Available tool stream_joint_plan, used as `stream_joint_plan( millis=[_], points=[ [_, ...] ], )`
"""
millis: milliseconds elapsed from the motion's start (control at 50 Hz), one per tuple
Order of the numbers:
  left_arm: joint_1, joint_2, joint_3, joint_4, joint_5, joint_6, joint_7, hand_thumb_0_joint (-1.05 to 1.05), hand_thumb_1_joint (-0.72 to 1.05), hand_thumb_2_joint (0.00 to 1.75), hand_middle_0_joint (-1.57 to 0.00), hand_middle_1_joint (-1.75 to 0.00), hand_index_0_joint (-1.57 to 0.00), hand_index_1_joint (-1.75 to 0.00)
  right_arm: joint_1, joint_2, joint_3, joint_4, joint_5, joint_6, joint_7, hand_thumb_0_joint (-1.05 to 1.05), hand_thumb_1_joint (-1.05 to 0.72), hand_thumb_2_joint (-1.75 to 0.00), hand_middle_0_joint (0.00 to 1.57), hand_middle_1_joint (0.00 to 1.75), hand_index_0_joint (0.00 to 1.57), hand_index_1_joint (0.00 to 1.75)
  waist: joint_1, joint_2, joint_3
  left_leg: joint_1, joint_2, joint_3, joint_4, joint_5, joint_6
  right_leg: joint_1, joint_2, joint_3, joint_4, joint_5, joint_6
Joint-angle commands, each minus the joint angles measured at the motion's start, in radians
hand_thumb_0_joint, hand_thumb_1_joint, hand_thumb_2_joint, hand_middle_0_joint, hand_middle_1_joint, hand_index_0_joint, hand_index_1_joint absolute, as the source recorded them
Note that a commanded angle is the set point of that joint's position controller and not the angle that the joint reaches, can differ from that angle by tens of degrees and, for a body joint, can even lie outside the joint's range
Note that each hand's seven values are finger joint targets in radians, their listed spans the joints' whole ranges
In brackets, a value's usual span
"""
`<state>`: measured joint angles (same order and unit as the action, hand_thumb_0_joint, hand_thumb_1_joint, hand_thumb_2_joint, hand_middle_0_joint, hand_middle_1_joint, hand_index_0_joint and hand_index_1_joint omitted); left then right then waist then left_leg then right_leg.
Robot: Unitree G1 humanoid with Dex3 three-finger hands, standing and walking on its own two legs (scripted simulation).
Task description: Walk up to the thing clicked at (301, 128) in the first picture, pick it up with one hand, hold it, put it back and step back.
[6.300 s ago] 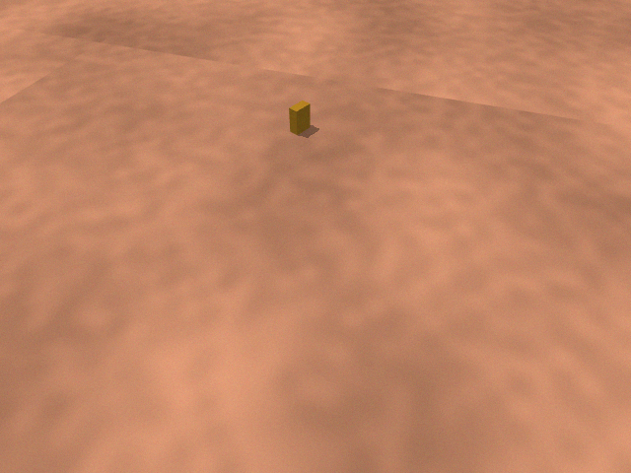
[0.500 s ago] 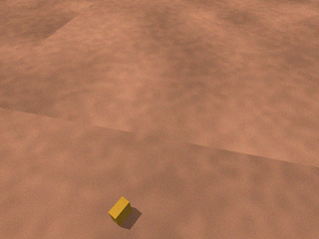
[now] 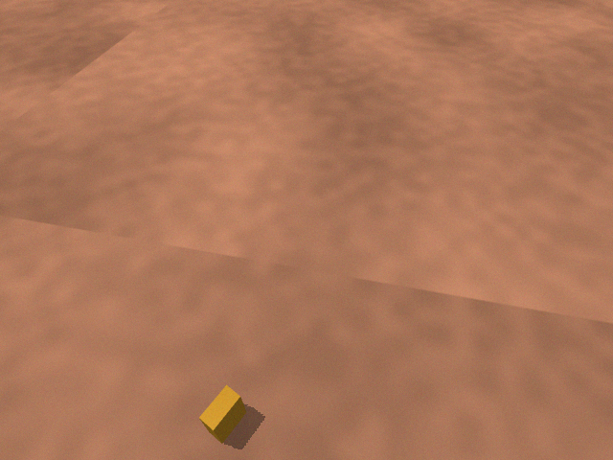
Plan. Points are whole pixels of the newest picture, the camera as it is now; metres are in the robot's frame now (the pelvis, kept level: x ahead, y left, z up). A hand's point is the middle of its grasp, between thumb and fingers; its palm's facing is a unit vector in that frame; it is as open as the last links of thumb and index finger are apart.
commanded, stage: walk up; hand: left
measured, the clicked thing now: (224, 414) +0.39 +0.25 -0.71
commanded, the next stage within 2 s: stand in 0.64 s
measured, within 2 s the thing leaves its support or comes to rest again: neither
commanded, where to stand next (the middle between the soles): +0.06 +0.02 m, yaw +2 degrees
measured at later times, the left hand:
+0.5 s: hand out of the picture +0.09 +0.25 -0.15, palm faces -0.02 -0.94 -0.33, open 7.4 cm
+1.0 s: hand out of the picture +0.08 +0.25 -0.15, palm faces -0.03 -0.94 -0.34, open 7.4 cm
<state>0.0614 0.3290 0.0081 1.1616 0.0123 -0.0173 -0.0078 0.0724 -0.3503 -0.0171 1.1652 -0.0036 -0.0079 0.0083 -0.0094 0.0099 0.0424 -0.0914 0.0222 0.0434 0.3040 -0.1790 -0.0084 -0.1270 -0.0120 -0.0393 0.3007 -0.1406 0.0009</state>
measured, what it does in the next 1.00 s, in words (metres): stands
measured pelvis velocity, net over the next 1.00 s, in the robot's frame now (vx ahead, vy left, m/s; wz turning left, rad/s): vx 0.01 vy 0.00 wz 0.00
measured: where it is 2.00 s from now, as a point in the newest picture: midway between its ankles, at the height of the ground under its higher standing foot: outside the picture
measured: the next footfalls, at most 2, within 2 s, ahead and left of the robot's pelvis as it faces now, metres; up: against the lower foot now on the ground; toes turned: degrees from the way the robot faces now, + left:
none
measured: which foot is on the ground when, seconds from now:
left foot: down 0.00-1.00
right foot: down 0.00-1.00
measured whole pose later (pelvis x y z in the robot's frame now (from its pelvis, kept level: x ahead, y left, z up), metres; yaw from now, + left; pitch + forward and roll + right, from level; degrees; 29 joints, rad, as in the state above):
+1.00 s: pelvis +0.01 +0.00 +0.00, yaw +0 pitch -2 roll +0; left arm 0.11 0.34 -0.01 1.14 0.01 -0.01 -0.01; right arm 0.10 -0.35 -0.01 1.15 -0.01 -0.01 0.01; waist -0.01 0.01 0.03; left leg -0.07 0.02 0.04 0.29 -0.18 -0.01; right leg -0.12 -0.02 -0.04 0.31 -0.16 0.00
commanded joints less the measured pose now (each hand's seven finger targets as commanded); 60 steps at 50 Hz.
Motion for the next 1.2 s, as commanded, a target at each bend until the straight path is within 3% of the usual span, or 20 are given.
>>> stream_joint_plan(
  millis=[0,220,460,600,620,740,1180],
  points=[
    [-0.042,0.219,0.045,-0.063,-0.002,-0.015,0.015,0.0,0.9,0.9,-0.2,-0.3,-0.2,-0.3,-0.056,-0.199,-0.028,-0.074,-0.005,-0.022,-0.012,0.0,-0.9,-0.9,0.2,0.3,0.2,0.3,0.011,-0.004,-0.081,-0.008,0.118,-0.095,-0.042,0.125,0.023,0.031,-0.127,0.111,-0.038,0.131,-0.008],
    [-0.049,0.215,0.045,-0.071,-0.002,-0.012,0.014,0.0,0.9,0.9,-0.2,-0.3,-0.2,-0.3,-0.034,-0.205,-0.03,-0.071,-0.006,-0.023,-0.014,0.0,-0.9,-0.9,0.2,0.3,0.2,0.3,0.008,-0.009,-0.083,-0.006,0.12,-0.096,-0.049,0.116,0.025,0.043,-0.122,0.11,-0.031,0.129,-0.013],
    [-0.04,0.219,0.047,-0.07,-0.002,-0.01,0.011,0.0,0.9,0.9,-0.2,-0.3,-0.2,-0.3,-0.023,-0.202,-0.028,-0.075,-0.006,-0.023,-0.014,0.0,-0.9,-0.9,0.2,0.3,0.2,0.3,0.009,-0.01,-0.052,-0.029,0.109,-0.106,-0.061,0.052,0.025,0.023,-0.113,0.116,-0.042,0.056,-0.012],
    [-0.036,0.219,0.049,-0.072,-0.001,-0.012,0.011,0.0,0.9,0.9,-0.2,-0.3,-0.2,-0.3,-0.016,-0.2,-0.028,-0.08,-0.005,-0.023,-0.012,0.0,-0.9,-0.9,0.2,0.3,0.2,0.3,0.007,-0.016,-0.06,-0.02,0.108,-0.107,-0.054,0.065,0.026,0.022,-0.114,0.115,-0.043,0.064,-0.01],
    [-0.026,0.22,0.037,-0.079,-0.002,-0.013,0.013,0.0,0.9,0.9,-0.2,-0.3,-0.2,-0.3,-0.021,-0.204,-0.029,-0.081,-0.01,-0.023,-0.015,0.0,-0.9,-0.9,0.2,0.3,0.2,0.3,0.005,-0.019,-0.09,0.011,0.126,-0.108,-0.057,0.091,0.025,0.02,-0.126,0.112,-0.033,0.066,-0.016],
    [-0.009,0.223,0.03,-0.079,-0.003,-0.015,0.015,0.0,0.9,0.9,-0.2,-0.3,-0.2,-0.3,-0.02,-0.204,-0.026,-0.077,-0.008,-0.025,-0.016,0.0,-0.9,-0.9,0.2,0.3,0.2,0.3,0.006,-0.006,-0.084,0.016,0.126,-0.11,-0.058,0.152,0.02,0.02,-0.125,0.109,-0.028,0.107,-0.015],
    [0.005,0.233,0.022,-0.091,-0.005,-0.021,0.02,0.0,0.9,0.9,-0.2,-0.3,-0.2,-0.3,-0.005,-0.206,-0.023,-0.08,-0.008,-0.018,-0.012,0.0,-0.9,-0.9,0.2,0.3,0.2,0.3,0.006,-0.028,-0.061,0.006,0.122,-0.103,-0.051,0.107,0.018,0.027,-0.128,0.113,-0.048,0.098,-0.017]
  ],
)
